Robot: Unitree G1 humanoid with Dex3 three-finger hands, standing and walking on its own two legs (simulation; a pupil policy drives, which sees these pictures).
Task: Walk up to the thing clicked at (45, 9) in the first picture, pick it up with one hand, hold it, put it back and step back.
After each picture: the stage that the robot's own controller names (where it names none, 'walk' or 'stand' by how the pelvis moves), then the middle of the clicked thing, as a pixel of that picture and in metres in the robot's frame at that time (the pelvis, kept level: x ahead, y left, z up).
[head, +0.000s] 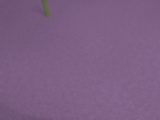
stand; (45, 8) +1.99 +0.49 -0.66
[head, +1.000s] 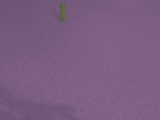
walk; (62, 12) +1.88 +0.19 -0.64
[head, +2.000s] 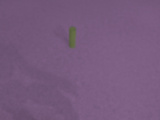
walk; (72, 37) +1.28 +0.07 -0.65
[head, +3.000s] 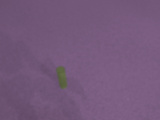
walk; (62, 78) +0.79 +0.17 -0.63
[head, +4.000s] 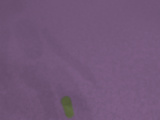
walk; (68, 107) +0.52 +0.18 -0.64
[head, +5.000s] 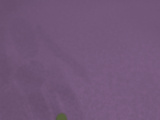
stand; out of the picture +0.43 +0.15 -0.65
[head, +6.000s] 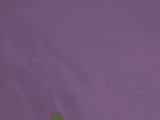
stand; out of the picture +0.43 +0.18 -0.64
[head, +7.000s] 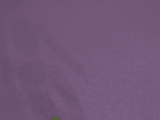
stand; out of the picture +0.40 +0.20 -0.66
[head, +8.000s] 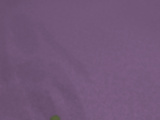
stand; out of the picture +0.40 +0.20 -0.66
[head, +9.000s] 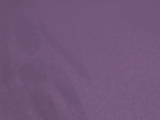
stand; out of the picture +0.37 +0.19 -0.66
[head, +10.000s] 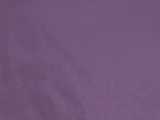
stand; out of the picture +0.36 +0.19 -0.66
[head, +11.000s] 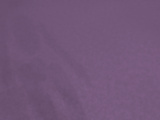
stand; out of the picture +0.37 +0.19 -0.66
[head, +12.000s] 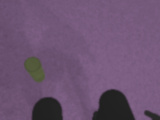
go down; (36, 71) +0.44 +0.18 -0.37
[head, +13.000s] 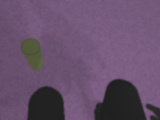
go down; (34, 56) +0.47 +0.18 -0.29
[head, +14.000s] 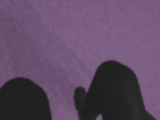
close in; out of the picture +0.47 +0.22 -0.18
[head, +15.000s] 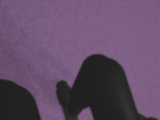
close; out of the picture +0.46 +0.24 -0.17
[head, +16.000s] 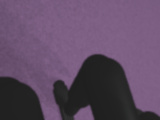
lift; out of the picture +0.44 +0.23 -0.18
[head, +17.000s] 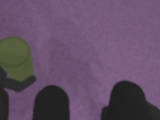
lift; (20, 68) +0.35 +0.21 -0.03
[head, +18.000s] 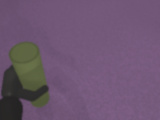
hold; (33, 80) +0.32 +0.17 +0.09
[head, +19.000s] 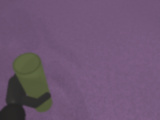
hold; (36, 87) +0.32 +0.17 +0.04
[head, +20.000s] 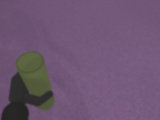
hold; (39, 85) +0.32 +0.16 +0.04
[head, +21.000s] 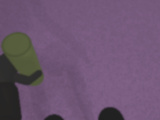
crouch; (27, 64) +0.40 +0.17 -0.02
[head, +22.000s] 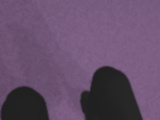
lower; out of the picture +0.53 +0.22 -0.06
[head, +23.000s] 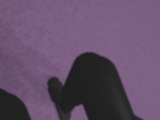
lower; out of the picture +0.50 +0.24 -0.18
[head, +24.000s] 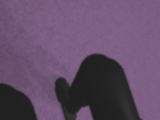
lower; out of the picture +0.48 +0.24 -0.18
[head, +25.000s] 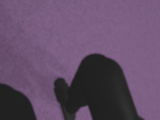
lower; out of the picture +0.48 +0.24 -0.18
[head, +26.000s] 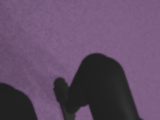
lower; out of the picture +0.47 +0.23 -0.18
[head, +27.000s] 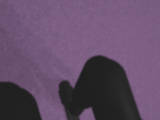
open; out of the picture +0.46 +0.21 -0.19
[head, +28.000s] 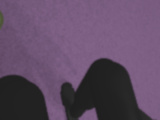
stand; out of the picture +0.45 +0.20 -0.19
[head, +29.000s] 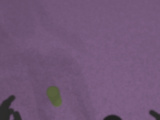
stand; (55, 97) +0.41 +0.15 -0.50
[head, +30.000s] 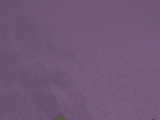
stand; out of the picture +0.38 +0.15 -0.60
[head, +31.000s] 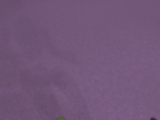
stand; out of the picture +0.38 +0.15 -0.60
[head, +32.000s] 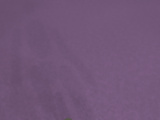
stand; out of the picture +0.40 +0.14 -0.65
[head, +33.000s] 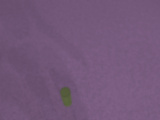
walk; (66, 97) +0.47 +0.11 -0.63
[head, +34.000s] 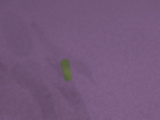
walk; (66, 71) +0.75 +0.17 -0.63
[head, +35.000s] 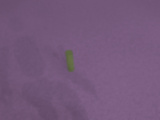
stand; (70, 61) +1.03 +0.18 -0.64
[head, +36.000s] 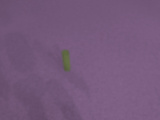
stand; (66, 61) +1.01 +0.17 -0.66
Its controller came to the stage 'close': yes
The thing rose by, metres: 0.69
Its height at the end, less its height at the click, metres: +0.00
